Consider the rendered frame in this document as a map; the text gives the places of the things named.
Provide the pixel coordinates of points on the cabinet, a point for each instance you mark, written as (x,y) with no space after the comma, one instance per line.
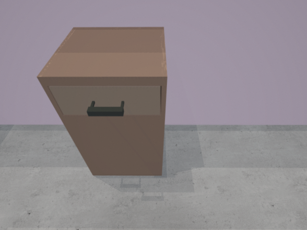
(129,145)

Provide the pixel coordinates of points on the drawer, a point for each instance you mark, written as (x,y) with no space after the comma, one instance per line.
(138,100)

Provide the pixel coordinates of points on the handle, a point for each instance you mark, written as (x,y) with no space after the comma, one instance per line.
(105,111)

